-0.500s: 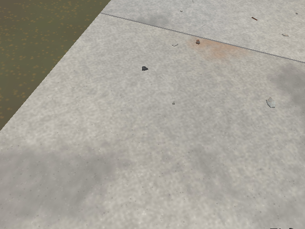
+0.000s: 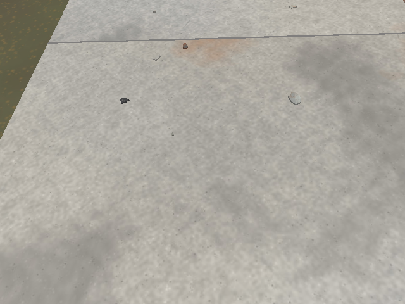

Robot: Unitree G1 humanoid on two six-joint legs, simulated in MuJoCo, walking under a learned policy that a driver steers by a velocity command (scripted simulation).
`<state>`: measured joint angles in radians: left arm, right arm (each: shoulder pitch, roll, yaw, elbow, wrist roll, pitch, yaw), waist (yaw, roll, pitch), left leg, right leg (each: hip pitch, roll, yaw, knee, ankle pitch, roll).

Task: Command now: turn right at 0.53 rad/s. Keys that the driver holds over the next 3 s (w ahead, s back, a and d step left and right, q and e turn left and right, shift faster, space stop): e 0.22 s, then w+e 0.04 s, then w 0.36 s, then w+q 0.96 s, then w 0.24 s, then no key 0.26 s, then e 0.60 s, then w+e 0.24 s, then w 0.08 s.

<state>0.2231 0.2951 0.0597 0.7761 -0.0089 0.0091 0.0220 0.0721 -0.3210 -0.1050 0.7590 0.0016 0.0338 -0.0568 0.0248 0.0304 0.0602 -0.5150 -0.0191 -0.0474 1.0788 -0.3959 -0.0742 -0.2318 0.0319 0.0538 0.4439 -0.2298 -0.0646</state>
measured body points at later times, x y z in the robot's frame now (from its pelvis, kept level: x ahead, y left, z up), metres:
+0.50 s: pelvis +0.05 +0.03 +0.00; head +0.07 +0.05 +0.45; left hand +0.26 +0.27 -0.11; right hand +0.04 -0.26 -0.11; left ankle +0.04 +0.15 -0.75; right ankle +0.03 -0.11 -0.68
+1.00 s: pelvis +0.23 -0.08 +0.00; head +0.25 -0.09 +0.45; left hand +0.31 +0.19 -0.12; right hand +0.33 -0.38 -0.11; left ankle +0.36 +0.07 -0.67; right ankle +0.15 -0.16 -0.75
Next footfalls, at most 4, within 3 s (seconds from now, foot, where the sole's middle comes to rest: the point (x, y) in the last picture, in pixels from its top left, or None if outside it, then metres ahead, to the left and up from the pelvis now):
0.32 left None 0.08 0.14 -0.78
0.72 right None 0.19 -0.17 -0.78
1.24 left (232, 274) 0.55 0.01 -0.78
1.70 right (270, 193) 0.85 -0.14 -0.78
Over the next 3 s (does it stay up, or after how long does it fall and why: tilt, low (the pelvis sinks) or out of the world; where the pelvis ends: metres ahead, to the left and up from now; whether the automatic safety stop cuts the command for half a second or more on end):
stays up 0.93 -0.02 0.00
